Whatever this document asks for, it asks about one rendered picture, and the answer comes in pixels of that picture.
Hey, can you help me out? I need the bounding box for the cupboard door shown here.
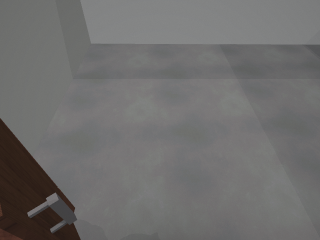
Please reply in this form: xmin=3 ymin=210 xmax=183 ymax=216
xmin=0 ymin=120 xmax=81 ymax=240

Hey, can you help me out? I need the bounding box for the handle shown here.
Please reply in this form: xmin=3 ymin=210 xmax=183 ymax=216
xmin=27 ymin=192 xmax=77 ymax=233

